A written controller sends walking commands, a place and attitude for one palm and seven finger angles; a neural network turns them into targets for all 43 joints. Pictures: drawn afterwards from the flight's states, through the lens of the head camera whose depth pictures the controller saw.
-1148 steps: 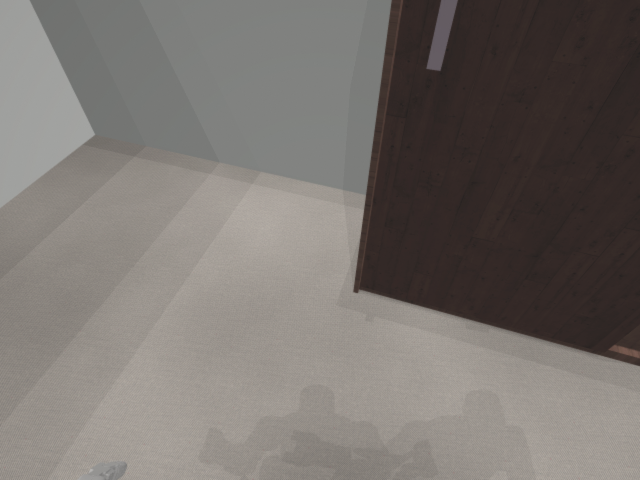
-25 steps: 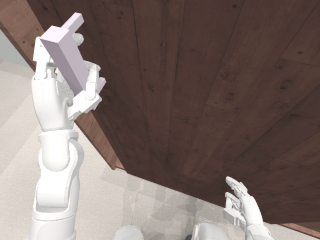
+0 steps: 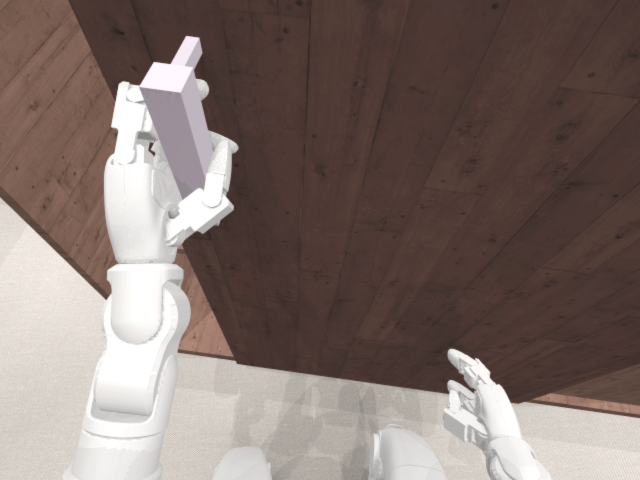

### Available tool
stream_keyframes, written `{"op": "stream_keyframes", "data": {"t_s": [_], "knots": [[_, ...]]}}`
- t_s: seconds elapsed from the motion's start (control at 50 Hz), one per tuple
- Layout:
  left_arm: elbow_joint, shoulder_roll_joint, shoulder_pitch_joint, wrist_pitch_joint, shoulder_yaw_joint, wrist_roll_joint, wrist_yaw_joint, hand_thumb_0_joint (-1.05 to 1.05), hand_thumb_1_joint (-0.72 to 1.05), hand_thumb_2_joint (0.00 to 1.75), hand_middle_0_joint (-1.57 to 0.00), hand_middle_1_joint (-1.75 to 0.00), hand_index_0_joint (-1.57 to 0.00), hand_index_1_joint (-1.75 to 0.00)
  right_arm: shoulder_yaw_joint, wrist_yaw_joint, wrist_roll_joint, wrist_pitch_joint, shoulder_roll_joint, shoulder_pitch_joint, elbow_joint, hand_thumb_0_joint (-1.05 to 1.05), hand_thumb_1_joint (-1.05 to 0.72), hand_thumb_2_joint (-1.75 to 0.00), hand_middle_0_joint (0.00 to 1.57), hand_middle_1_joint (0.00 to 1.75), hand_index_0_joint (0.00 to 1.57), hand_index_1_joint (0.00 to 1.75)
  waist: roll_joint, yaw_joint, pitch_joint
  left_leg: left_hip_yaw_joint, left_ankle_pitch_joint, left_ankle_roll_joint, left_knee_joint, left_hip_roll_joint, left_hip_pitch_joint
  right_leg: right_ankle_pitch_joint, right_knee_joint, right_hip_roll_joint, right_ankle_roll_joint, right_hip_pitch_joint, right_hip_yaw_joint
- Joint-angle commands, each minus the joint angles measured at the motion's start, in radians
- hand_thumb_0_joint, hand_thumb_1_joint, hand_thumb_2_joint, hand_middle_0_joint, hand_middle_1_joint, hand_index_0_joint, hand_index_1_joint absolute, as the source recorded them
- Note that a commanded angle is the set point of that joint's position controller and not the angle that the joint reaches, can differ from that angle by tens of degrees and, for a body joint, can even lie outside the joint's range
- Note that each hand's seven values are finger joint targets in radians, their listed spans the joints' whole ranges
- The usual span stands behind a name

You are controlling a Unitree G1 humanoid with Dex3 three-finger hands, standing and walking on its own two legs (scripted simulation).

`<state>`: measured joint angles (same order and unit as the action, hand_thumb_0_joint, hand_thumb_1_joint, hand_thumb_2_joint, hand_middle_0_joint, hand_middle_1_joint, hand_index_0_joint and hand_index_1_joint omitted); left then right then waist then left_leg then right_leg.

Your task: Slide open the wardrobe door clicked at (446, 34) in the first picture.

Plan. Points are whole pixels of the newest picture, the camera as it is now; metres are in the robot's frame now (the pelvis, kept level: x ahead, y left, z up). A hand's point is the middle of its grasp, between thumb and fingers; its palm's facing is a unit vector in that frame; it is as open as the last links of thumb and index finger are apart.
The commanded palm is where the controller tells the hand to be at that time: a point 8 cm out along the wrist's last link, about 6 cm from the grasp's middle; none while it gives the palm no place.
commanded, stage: step sideways, sliding the door along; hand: left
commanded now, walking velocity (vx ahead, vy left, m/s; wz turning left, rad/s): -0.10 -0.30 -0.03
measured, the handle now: (199, 139) +0.36 +0.17 +0.21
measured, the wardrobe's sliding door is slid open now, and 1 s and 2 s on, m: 0.21 0.39 0.64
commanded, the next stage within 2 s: none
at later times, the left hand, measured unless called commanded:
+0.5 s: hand (331, 205) +0.32 +0.05 +0.20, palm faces +0.18 -0.98 +0.00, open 6.7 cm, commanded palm +0.29 +0.05 +0.19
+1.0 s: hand (435, 217) +0.32 -0.03 +0.20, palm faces +0.29 -0.96 -0.04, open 6.3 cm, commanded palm +0.29 -0.06 +0.19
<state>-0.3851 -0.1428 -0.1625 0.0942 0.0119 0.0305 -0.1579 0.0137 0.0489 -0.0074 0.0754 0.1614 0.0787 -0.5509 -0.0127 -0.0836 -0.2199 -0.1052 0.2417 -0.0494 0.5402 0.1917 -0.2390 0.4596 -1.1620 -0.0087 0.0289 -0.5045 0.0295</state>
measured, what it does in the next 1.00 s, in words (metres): steps to the right: right foot, then left foot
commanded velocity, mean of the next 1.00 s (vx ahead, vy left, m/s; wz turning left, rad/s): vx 0.07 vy -0.30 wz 0.01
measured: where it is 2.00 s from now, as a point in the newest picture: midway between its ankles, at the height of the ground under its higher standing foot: outside the picture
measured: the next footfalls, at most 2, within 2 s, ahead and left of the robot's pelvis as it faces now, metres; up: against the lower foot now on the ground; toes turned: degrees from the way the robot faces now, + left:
right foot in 0.22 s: -0.01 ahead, -0.23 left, +0.00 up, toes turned -6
left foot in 0.40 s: +0.02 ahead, +0.03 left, +0.00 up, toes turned +7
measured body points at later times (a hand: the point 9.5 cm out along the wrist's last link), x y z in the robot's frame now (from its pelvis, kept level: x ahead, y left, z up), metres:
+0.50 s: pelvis -0.06 -0.10 -0.01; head -0.01 -0.08 +0.43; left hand +0.30 +0.11 +0.20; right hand +0.12 -0.34 -0.10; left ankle -0.02 +0.02 -0.74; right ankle -0.07 -0.24 -0.66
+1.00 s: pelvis -0.06 -0.23 -0.02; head +0.00 -0.21 +0.43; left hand +0.30 +0.02 +0.20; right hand +0.16 -0.44 -0.11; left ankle -0.02 -0.08 -0.74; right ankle -0.05 -0.38 -0.68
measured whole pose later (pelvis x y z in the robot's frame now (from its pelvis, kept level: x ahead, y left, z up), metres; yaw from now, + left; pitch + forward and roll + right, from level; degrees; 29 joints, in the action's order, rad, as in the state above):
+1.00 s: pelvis -0.06 -0.23 -0.02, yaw +2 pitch -4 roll -3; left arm 0.04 -0.22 -0.55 0.01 0.09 0.08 -0.16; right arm 0.05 0.00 -0.04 0.02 0.21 0.07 -0.64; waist -0.03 -0.11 -0.21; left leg -0.06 0.28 -0.04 0.67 0.16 -0.31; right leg 0.50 -1.07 0.03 0.02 -0.42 0.03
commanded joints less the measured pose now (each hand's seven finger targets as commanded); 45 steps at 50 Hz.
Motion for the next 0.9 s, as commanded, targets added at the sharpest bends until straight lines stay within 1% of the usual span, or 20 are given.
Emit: {"op": "stream_keyframes", "data": {"t_s": [0.0, 0.14, 0.16, 0.2, 0.22, 0.26, 0.3, 0.34, 0.36, 0.38, 0.4, 0.42, 0.52, 0.66, 0.72, 0.76, 0.8, 0.82, 0.86, 0.88], "knots": [[-0.260, -0.011, -0.412, 0.101, -0.144, -0.011, 0.086, 0.00, 0.90, 0.90, -0.45, -1.40, -0.45, -1.40, 0.058, -0.011, -0.006, 0.049, 0.149, -0.064, 0.142, 0.00, -0.90, -0.90, 0.20, 0.30, 0.20, 0.30, -0.314, 0.092, 0.473, 0.070, -0.626, 0.144, -0.160, 0.216, 0.321, -0.040, 0.174, 0.015, 0.010, 0.050, 0.035], [-0.137, -0.044, -0.509, 0.083, -0.109, 0.016, 0.074, 0.00, 0.90, 0.90, -0.45, -1.40, -0.45, -1.40, 0.035, -0.037, -0.032, 0.062, 0.137, -0.061, 0.133, 0.00, -0.90, -0.90, 0.20, 0.30, 0.20, 0.30, -0.291, 0.097, 0.485, 0.050, -0.395, 0.095, -0.051, 0.164, 0.216, -0.198, 0.667, -0.026, 0.009, 0.343, 0.078], [-0.138, -0.050, -0.542, 0.081, -0.122, 0.013, 0.076, 0.00, 0.90, 0.90, -0.45, -1.40, -0.45, -1.40, 0.026, -0.037, -0.044, 0.065, 0.123, -0.070, 0.134, 0.00, -0.90, -0.90, 0.20, 0.30, 0.20, 0.30, -0.203, 0.087, 0.489, 0.032, -0.312, 0.073, 0.014, 0.113, 0.194, -0.310, 0.781, 0.003, 0.007, 0.378, 0.064], [-0.122, -0.129, -0.595, 0.073, -0.100, 0.001, 0.060, 0.00, 0.90, 0.90, -0.45, -1.40, -0.45, -1.40, 0.003, -0.053, -0.048, 0.056, 0.064, -0.113, 0.133, 0.00, -0.90, -0.90, 0.20, 0.30, 0.20, 0.30, 0.220, 0.085, 0.469, -0.014, 0.281, 0.015, 0.302, -0.077, -0.099, -0.768, 0.844, 0.282, -0.109, 0.414, -0.200], [-0.139, -0.150, -0.607, 0.060, -0.084, 0.002, 0.040, 0.00, 0.90, 0.90, -0.45, -1.40, -0.45, -1.40, -0.006, -0.064, -0.034, 0.053, 0.068, -0.121, 0.110, 0.00, -0.90, -0.90, 0.20, 0.30, 0.20, 0.30, 0.184, 0.067, 0.478, 0.032, 0.362, 0.013, 0.415, -0.123, -0.149, -0.810, 0.823, 0.348, -0.165, 0.377, -0.254], [-0.165, -0.131, -0.629, 0.068, -0.067, 0.018, 0.033, 0.00, 0.90, 0.90, -0.45, -1.40, -0.45, -1.40, 0.020, -0.080, -0.032, 0.046, 0.104, -0.102, 0.075, 0.00, -0.90, -0.90, 0.20, 0.30, 0.20, 0.30, 0.360, 0.063, 0.522, 0.077, 0.380, 0.021, 0.521, -0.139, -0.250, -1.012, 0.679, 0.321, -0.228, 0.548, -0.229], [-0.132, -0.131, -0.649, 0.080, -0.036, 0.015, 0.026, 0.00, 0.90, 0.90, -0.45, -1.40, -0.45, -1.40, 0.004, -0.088, -0.015, 0.006, 0.095, -0.078, 0.055, 0.00, -0.90, -0.90, 0.20, 0.30, 0.20, 0.30, 0.252, 0.085, 0.529, 0.000, 0.253, 0.017, 0.267, -0.134, -0.176, -1.004, 0.589, 0.257, -0.202, 0.551, -0.093], [-0.083, -0.129, -0.678, 0.085, -0.038, 0.020, 0.040, 0.00, 0.90, 0.90, -0.45, -1.40, -0.45, -1.40, 0.028, -0.092, -0.015, -0.022, 0.128, -0.044, 0.047, 0.00, -0.90, -0.90, 0.20, 0.30, 0.20, 0.30, 0.064, 0.134, 0.568, 0.002, -0.144, 0.033, -0.105, -0.081, 0.247, -0.684, 0.349, 0.168, -0.108, 0.243, 0.009], [-0.091, -0.100, -0.685, 0.091, -0.056, 0.043, 0.054, 0.00, 0.90, 0.90, -0.45, -1.40, -0.45, -1.40, 0.059, -0.090, -0.008, -0.022, 0.199, -0.064, 0.079, 0.00, -0.90, -0.90, 0.20, 0.30, 0.20, 0.30, -0.282, 0.123, 0.585, 0.439, -0.518, 0.175, -0.162, 0.257, 0.476, -0.114, 0.118, 0.023, -0.015, -0.104, 0.035], [-0.051, -0.058, -0.722, 0.096, -0.089, 0.043, 0.061, 0.00, 0.90, 0.90, -0.45, -1.40, -0.45, -1.40, 0.048, -0.070, -0.019, -0.020, 0.159, -0.091, 0.078, 0.00, -0.90, -0.90, 0.20, 0.30, 0.20, 0.30, -0.225, 0.104, 0.598, 0.608, -0.435, 0.240, -0.213, 0.393, 0.424, 0.096, -0.036, 0.024, -0.035, -0.087, -0.095], [-0.027, -0.083, -0.797, 0.099, -0.055, 0.040, 0.058, 0.00, 0.90, 0.90, -0.45, -1.40, -0.45, -1.40, 0.056, -0.060, -0.035, -0.021, 0.174, -0.108, 0.071, 0.00, -0.90, -0.90, 0.20, 0.30, 0.20, 0.30, -0.104, 0.110, 0.542, 0.575, -0.272, 0.245, -0.231, 0.392, 0.384, 0.061, -0.101, 0.039, -0.032, -0.152, -0.118], [-0.078, -0.114, -0.842, 0.106, -0.038, 0.042, 0.054, 0.00, 0.90, 0.90, -0.45, -1.40, -0.45, -1.40, 0.054, -0.061, -0.026, -0.020, 0.166, -0.119, 0.059, 0.00, -0.90, -0.90, 0.20, 0.30, 0.20, 0.30, -0.240, 0.103, 0.540, 0.575, -0.247, 0.251, -0.221, 0.376, 0.396, 0.055, -0.129, 0.061, -0.030, -0.198, -0.122], [0.066, -0.016, -0.842, 0.052, -0.143, 0.014, 0.089, 0.00, 0.90, 0.90, -0.45, -1.40, -0.45, -1.40, 0.056, -0.062, -0.029, -0.014, 0.172, -0.045, 0.050, 0.00, -0.90, -0.90, 0.20, 0.30, 0.20, 0.30, -0.231, 0.110, 0.472, 0.168, -0.257, 0.163, -0.198, 0.210, 0.265, -0.147, 0.049, 0.072, -0.004, -0.047, -0.002], [0.156, 0.043, -0.879, 0.053, -0.194, 0.038, 0.093, 0.00, 0.90, 0.90, -0.45, -1.40, -0.45, -1.40, 0.033, -0.071, -0.043, 0.011, 0.160, -0.044, 0.082, 0.00, -0.90, -0.90, 0.20, 0.30, 0.20, 0.30, -0.345, 0.108, 0.474, 0.099, -0.190, 0.134, -0.140, 0.181, 0.158, -0.052, 0.454, 0.011, 0.001, 0.249, 0.097], [0.169, -0.032, -0.874, 0.046, -0.152, 0.024, 0.079, 0.00, 0.90, 0.90, -0.45, -1.40, -0.45, -1.40, 0.025, -0.073, -0.063, 0.025, 0.141, -0.029, 0.064, 0.00, -0.90, -0.90, 0.20, 0.30, 0.20, 0.30, -0.126, 0.093, 0.510, 0.051, -0.151, 0.071, 0.094, 0.048, 0.105, -0.299, 0.749, 0.037, -0.007, 0.398, 0.066], [0.121, -0.119, -0.902, 0.050, -0.117, 0.017, 0.060, 0.00, 0.90, 0.90, -0.45, -1.40, -0.45, -1.40, 0.002, -0.079, -0.054, 0.033, 0.077, -0.080, 0.066, 0.00, -0.90, -0.90, 0.20, 0.30, 0.20, 0.30, 0.219, 0.090, 0.486, 0.016, 0.300, 0.015, 0.370, -0.094, -0.201, -0.804, 0.768, 0.320, -0.135, 0.473, -0.193], [0.062, -0.150, -0.866, 0.049, -0.081, 0.022, 0.052, 0.00, 0.90, 0.90, -0.45, -1.40, -0.45, -1.40, 0.029, -0.096, -0.046, 0.035, 0.123, -0.076, 0.034, 0.00, -0.90, -0.90, 0.20, 0.30, 0.20, 0.30, 0.355, 0.063, 0.494, 0.066, 0.395, 0.017, 0.518, -0.139, -0.272, -1.002, 0.678, 0.332, -0.216, 0.517, -0.263], [0.056, -0.116, -0.872, 0.049, -0.096, 0.027, 0.048, 0.00, 0.90, 0.90, -0.45, -1.40, -0.45, -1.40, 0.029, -0.103, -0.042, 0.032, 0.125, -0.069, 0.008, 0.00, -0.90, -0.90, 0.20, 0.30, 0.20, 0.30, 0.324, 0.086, 0.495, 0.054, 0.360, 0.021, 0.411, -0.117, -0.265, -1.108, 0.604, 0.325, -0.223, 0.559, -0.201], [0.023, -0.048, -0.874, 0.069, -0.145, 0.040, 0.058, 0.00, 0.90, 0.90, -0.45, -1.40, -0.45, -1.40, 0.026, -0.103, -0.042, 0.009, 0.116, -0.033, 0.014, 0.00, -0.90, -0.90, 0.20, 0.30, 0.20, 0.30, 0.205, 0.128, 0.560, -0.012, -0.040, 0.034, -0.059, -0.090, 0.039, -1.023, 0.365, 0.216, -0.119, 0.467, -0.019], [-0.006, -0.027, -0.867, 0.084, -0.159, 0.057, 0.071, 0.00, 0.90, 0.90, -0.45, -1.40, -0.45, -1.40, 0.057, -0.100, -0.037, 0.005, 0.170, -0.041, 0.045, 0.00, -0.90, -0.90, 0.20, 0.30, 0.20, 0.30, -0.077, 0.133, 0.619, 0.229, -0.632, 0.132, -0.097, 0.126, 0.411, -0.615, 0.180, 0.093, -0.013, 0.102, 0.049]]}}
